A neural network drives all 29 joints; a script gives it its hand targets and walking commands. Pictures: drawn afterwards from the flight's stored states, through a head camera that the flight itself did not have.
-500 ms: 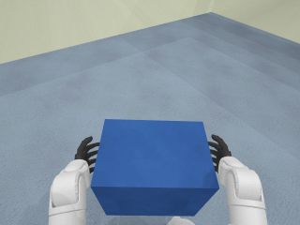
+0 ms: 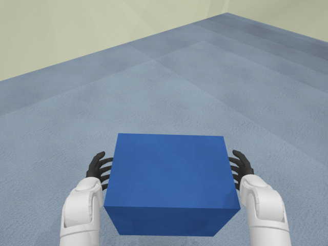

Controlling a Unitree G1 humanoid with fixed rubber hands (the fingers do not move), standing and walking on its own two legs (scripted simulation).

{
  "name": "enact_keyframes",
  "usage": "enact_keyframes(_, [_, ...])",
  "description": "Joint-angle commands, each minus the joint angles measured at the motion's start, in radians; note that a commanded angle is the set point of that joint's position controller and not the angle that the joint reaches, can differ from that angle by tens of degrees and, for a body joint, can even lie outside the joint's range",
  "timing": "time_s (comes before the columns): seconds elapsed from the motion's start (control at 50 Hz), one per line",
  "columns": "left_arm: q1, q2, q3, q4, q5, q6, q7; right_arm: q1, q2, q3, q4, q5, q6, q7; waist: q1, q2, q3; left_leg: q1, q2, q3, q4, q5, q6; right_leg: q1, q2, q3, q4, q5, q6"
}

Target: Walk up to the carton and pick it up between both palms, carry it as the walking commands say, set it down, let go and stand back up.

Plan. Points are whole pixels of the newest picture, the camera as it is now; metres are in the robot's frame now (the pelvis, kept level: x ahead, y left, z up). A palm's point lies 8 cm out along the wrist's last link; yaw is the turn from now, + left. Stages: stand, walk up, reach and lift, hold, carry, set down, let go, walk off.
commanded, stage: carry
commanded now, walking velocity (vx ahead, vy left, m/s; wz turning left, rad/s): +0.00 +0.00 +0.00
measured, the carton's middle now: (168, 188) +0.28 +0.00 -0.03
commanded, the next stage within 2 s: none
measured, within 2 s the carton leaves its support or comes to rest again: neither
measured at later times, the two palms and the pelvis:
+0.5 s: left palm (103, 184) +0.26 +0.16 +0.04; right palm (252, 180) +0.25 -0.20 +0.04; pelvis +0.00 -0.02 +0.00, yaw +1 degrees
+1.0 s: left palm (103, 170) +0.29 +0.16 +0.05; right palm (246, 166) +0.29 -0.20 +0.05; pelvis +0.03 -0.02 +0.00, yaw +0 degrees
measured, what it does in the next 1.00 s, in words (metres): stands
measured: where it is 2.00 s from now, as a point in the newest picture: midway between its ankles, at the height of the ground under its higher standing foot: outside the picture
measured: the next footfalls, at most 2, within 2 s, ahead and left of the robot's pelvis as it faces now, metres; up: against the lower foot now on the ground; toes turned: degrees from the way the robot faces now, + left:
none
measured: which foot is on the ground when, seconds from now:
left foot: down 0.00-1.00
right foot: down 0.00-1.00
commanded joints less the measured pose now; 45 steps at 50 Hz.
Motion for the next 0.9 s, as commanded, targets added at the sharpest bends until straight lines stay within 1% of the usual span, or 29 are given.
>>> enact_keyframes(0.0, [-0.582,-0.737,-0.666,-0.229,-0.274,-0.086,-0.161,-0.663,0.724,0.661,-0.262,0.295,-0.088,0.179,-0.001,0.009,-0.218,0.042,0.127,-0.181,-0.199,-0.356,0.001,0.063,-0.071,0.093,-0.121,-0.251,-0.043])
enact_keyframes(0.04, [-0.55,-0.701,-0.604,-0.149,-0.235,-0.104,-0.16,-0.627,0.695,0.611,-0.169,0.245,-0.105,0.173,-0.002,-0.01,-0.248,0.043,0.122,-0.17,-0.177,-0.348,0.004,0.074,-0.078,0.102,-0.13,-0.26,-0.047])
enact_keyframes(0.06, [-0.585,-0.723,-0.695,-0.318,-0.31,-0.1,-0.155,-0.661,0.719,0.696,-0.346,0.319,-0.103,0.167,-0.004,-0.015,-0.256,0.066,0.117,-0.162,-0.165,-0.327,0.004,0.057,-0.083,0.107,-0.142,-0.259,-0.046])
enact_keyframes(0.08, [-0.535,-0.705,-0.611,-0.142,-0.232,-0.101,-0.154,-0.63,0.708,0.618,-0.174,0.255,-0.104,0.168,-0.003,0.001,-0.259,0.071,0.115,-0.162,-0.16,-0.326,0.002,0.062,-0.079,0.106,-0.131,-0.249,-0.048])
enact_keyframes(0.12, [-0.563,-0.726,-0.686,-0.284,-0.298,-0.114,-0.153,-0.633,0.72,0.683,-0.296,0.307,-0.115,0.164,-0.007,0.004,-0.3,0.101,0.119,-0.163,-0.149,-0.299,0.003,0.072,-0.082,0.102,-0.124,-0.227,-0.048])
enact_keyframes(0.14, [-0.555,-0.717,-0.666,-0.232,-0.279,-0.115,-0.154,-0.604,0.723,0.666,-0.226,0.287,-0.115,0.163,-0.007,0.001,-0.29,0.094,0.123,-0.169,-0.144,-0.278,0.005,0.072,-0.093,0.114,-0.138,-0.228,-0.05])
enact_keyframes(0.16, [-0.554,-0.722,-0.691,-0.282,-0.295,-0.118,-0.154,-0.603,0.733,0.688,-0.267,0.305,-0.118,0.162,-0.009,0.002,-0.301,0.108,0.118,-0.16,-0.134,-0.26,0.004,0.076,-0.092,0.108,-0.134,-0.209,-0.049])
enact_keyframes(0.18, [-0.563,-0.708,-0.667,-0.254,-0.281,-0.124,-0.151,-0.604,0.725,0.671,-0.245,0.289,-0.123,0.16,-0.01,-0.019,-0.313,0.119,0.122,-0.159,-0.126,-0.249,0.005,0.076,-0.095,0.113,-0.14,-0.207,-0.052])
enact_keyframes(0.24, [-0.553,-0.715,-0.701,-0.291,-0.299,-0.128,-0.153,-0.616,0.727,0.711,-0.306,0.309,-0.13,0.16,-0.01,0.003,-0.317,0.105,0.117,-0.155,-0.123,-0.274,0.003,0.089,-0.096,0.107,-0.135,-0.214,-0.056])
enact_keyframes(0.26, [-0.569,-0.715,-0.722,-0.35,-0.322,-0.117,-0.151,-0.642,0.725,0.73,-0.381,0.334,-0.123,0.159,-0.008,-0.005,-0.322,0.107,0.126,-0.167,-0.132,-0.268,0.006,0.089,-0.09,0.105,-0.138,-0.204,-0.056])
enact_keyframes(0.28, [-0.544,-0.725,-0.715,-0.294,-0.307,-0.111,-0.152,-0.618,0.738,0.721,-0.316,0.325,-0.115,0.159,-0.006,0.002,-0.317,0.099,0.128,-0.167,-0.133,-0.279,0.007,0.098,-0.094,0.11,-0.134,-0.203,-0.059])
enact_keyframes(0.3, [-0.556,-0.725,-0.734,-0.361,-0.326,-0.107,-0.148,-0.625,0.733,0.741,-0.379,0.341,-0.11,0.156,-0.006,0.012,-0.337,0.102,0.121,-0.158,-0.127,-0.266,0.004,0.112,-0.1,0.111,-0.132,-0.189,-0.059])
enact_keyframes(0.32, [-0.527,-0.7,-0.688,-0.275,-0.286,-0.107,-0.148,-0.59,0.711,0.701,-0.297,0.305,-0.109,0.156,-0.006,0.003,-0.322,0.108,0.112,-0.146,-0.106,-0.244,0.001,0.096,-0.111,0.123,-0.149,-0.21,-0.062])
enact_keyframes(0.34, [-0.535,-0.687,-0.706,-0.335,-0.303,-0.104,-0.145,-0.61,0.713,0.722,-0.365,0.322,-0.107,0.153,-0.008,-0.016,-0.351,0.122,0.114,-0.147,-0.102,-0.227,0.002,0.104,-0.109,0.118,-0.15,-0.203,-0.06])
enact_keyframes(0.36, [-0.542,-0.703,-0.729,-0.355,-0.322,-0.09,-0.146,-0.608,0.721,0.739,-0.382,0.34,-0.094,0.154,-0.006,0.004,-0.338,0.131,0.12,-0.153,-0.112,-0.23,0.003,0.089,-0.107,0.114,-0.147,-0.206,-0.059])
enact_keyframes(0.42, [-0.532,-0.691,-0.694,-0.309,-0.296,-0.071,-0.147,-0.594,0.714,0.705,-0.327,0.314,-0.072,0.158,-0.003,0.021,-0.346,0.109,0.127,-0.161,-0.129,-0.254,0.005,0.117,-0.101,0.113,-0.138,-0.169,-0.06])
enact_keyframes(0.44, [-0.5,-0.688,-0.661,-0.231,-0.268,-0.082,-0.154,-0.561,0.702,0.684,-0.262,0.284,-0.084,0.161,-0.004,-0.014,-0.332,0.095,0.126,-0.155,-0.114,-0.245,0.003,0.125,-0.103,0.112,-0.144,-0.172,-0.061])
enact_keyframes(0.46, [-0.539,-0.704,-0.727,-0.354,-0.322,-0.082,-0.155,-0.605,0.718,0.74,-0.383,0.342,-0.083,0.163,-0.005,0.002,-0.343,0.112,0.118,-0.148,-0.11,-0.227,0.0,0.117,-0.109,0.116,-0.145,-0.176,-0.062])
enact_keyframes(0.5, [-0.542,-0.709,-0.685,-0.261,-0.291,-0.071,-0.155,-0.615,0.724,0.703,-0.301,0.314,-0.072,0.163,-0.004,-0.015,-0.329,0.119,0.121,-0.143,-0.107,-0.2,-0.002,0.107,-0.104,0.111,-0.14,-0.151,-0.06])
enact_keyframes(0.54, [-0.536,-0.709,-0.683,-0.272,-0.293,-0.061,-0.156,-0.614,0.725,0.706,-0.31,0.316,-0.062,0.164,-0.005,-0.028,-0.319,0.116,0.103,-0.131,-0.09,-0.214,-0.003,0.088,-0.115,0.129,-0.17,-0.215,-0.061])
enact_keyframes(0.58, [-0.571,-0.729,-0.709,-0.318,-0.322,-0.046,-0.157,-0.646,0.738,0.724,-0.361,0.346,-0.049,0.164,-0.004,-0.008,-0.33,0.145,0.122,-0.139,-0.104,-0.152,-0.005,0.095,-0.111,0.115,-0.149,-0.144,-0.055])
enact_keyframes(0.62, [-0.548,-0.705,-0.654,-0.218,-0.275,-0.045,-0.155,-0.597,0.712,0.659,-0.25,0.288,-0.046,0.163,0.003,0.043,-0.331,0.136,0.144,-0.159,-0.132,-0.13,-0.004,0.116,-0.103,0.098,-0.122,-0.07,-0.052])
enact_keyframes(0.66, [-0.559,-0.718,-0.677,-0.258,-0.291,-0.048,-0.162,-0.615,0.734,0.685,-0.286,0.306,-0.052,0.17,0.002,0.003,-0.338,0.128,0.138,-0.145,-0.111,-0.113,-0.011,0.148,-0.101,0.096,-0.108,-0.026,-0.054])
enact_keyframes(0.68, [-0.555,-0.704,-0.645,-0.214,-0.269,-0.055,-0.162,-0.615,0.723,0.66,-0.238,0.287,-0.056,0.172,0.002,-0.004,-0.338,0.14,0.131,-0.13,-0.092,-0.061,-0.014,0.14,-0.112,0.103,-0.11,0.006,-0.053])
enact_keyframes(0.7, [-0.563,-0.736,-0.701,-0.301,-0.312,-0.048,-0.162,-0.627,0.747,0.707,-0.328,0.328,-0.052,0.17,0.0,-0.006,-0.347,0.15,0.133,-0.13,-0.089,-0.029,-0.01,0.153,-0.113,0.098,-0.1,0.024,-0.052])
enact_keyframes(0.74, [-0.567,-0.74,-0.668,-0.242,-0.296,-0.04,-0.165,-0.63,0.742,0.681,-0.282,0.312,-0.045,0.17,0.002,0.017,-0.313,0.145,0.125,-0.125,-0.095,-0.063,-0.014,0.126,-0.118,0.114,-0.121,-0.03,-0.055])
enact_keyframes(0.82, [-0.568,-0.746,-0.674,-0.26,-0.308,-0.032,-0.165,-0.644,0.743,0.684,-0.317,0.322,-0.038,0.168,0.004,0.003,-0.332,0.172,0.133,-0.129,-0.084,-0.035,-0.012,0.128,-0.118,0.111,-0.114,0.002,-0.05])
enact_keyframes(0.84, [-0.559,-0.726,-0.655,-0.22,-0.286,-0.037,-0.165,-0.631,0.741,0.666,-0.262,0.299,-0.041,0.168,0.004,-0.01,-0.342,0.175,0.129,-0.124,-0.075,-0.027,-0.013,0.131,-0.119,0.112,-0.112,0.012,-0.051])
enact_keyframes(0.88, [-0.562,-0.741,-0.662,-0.237,-0.295,-0.039,-0.168,-0.628,0.743,0.673,-0.276,0.303,-0.043,0.169,0.004,-0.012,-0.335,0.167,0.131,-0.128,-0.075,-0.015,-0.011,0.143,-0.12,0.106,-0.108,0.022,-0.051])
